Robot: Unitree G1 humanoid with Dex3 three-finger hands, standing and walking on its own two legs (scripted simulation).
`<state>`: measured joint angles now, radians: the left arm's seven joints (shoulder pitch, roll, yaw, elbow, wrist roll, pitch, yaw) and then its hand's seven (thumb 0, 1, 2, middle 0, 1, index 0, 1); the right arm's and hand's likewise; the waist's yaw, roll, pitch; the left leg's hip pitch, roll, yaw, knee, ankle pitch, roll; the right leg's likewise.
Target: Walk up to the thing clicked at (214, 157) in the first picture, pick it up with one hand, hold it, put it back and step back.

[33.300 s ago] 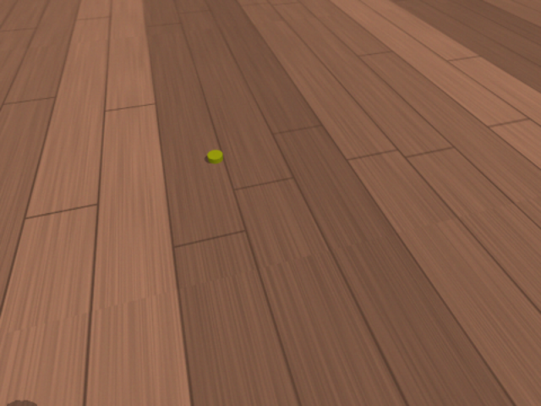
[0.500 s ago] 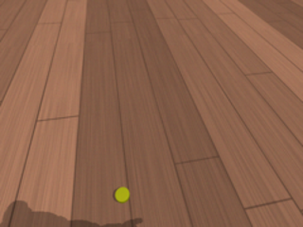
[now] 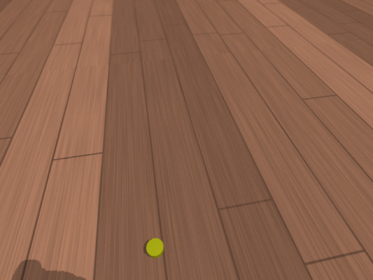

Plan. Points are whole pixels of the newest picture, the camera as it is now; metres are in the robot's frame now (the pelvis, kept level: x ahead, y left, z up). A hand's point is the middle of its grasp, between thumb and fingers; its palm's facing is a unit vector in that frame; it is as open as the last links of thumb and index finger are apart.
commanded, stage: stand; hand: left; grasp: from above
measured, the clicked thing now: (155, 247) +0.43 +0.18 -0.76
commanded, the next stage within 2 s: step back in 1.64 s
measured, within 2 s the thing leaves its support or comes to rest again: neither
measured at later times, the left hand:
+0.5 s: hand out of the picture +0.07 +0.23 -0.16, palm faces +0.01 -0.95 -0.32, open 7.4 cm
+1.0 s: hand out of the picture +0.09 +0.23 -0.16, palm faces +0.01 -0.94 -0.34, open 7.4 cm
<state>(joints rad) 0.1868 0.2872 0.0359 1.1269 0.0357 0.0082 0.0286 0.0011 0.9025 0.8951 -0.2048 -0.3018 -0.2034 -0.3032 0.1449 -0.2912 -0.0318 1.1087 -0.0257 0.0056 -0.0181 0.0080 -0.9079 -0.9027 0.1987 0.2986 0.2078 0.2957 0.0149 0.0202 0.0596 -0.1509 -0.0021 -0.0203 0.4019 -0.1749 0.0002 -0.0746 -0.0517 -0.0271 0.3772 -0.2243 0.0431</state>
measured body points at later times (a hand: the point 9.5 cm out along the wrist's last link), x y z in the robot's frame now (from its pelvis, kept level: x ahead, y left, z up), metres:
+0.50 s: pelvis +0.01 -0.01 +0.00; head +0.02 -0.01 +0.45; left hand +0.07 +0.28 -0.14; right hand +0.08 -0.30 -0.14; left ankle +0.03 +0.12 -0.74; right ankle -0.01 -0.15 -0.74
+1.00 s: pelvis +0.02 -0.01 +0.00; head +0.03 -0.01 +0.45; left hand +0.09 +0.28 -0.13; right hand +0.10 -0.30 -0.13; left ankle +0.03 +0.12 -0.74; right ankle -0.01 -0.15 -0.74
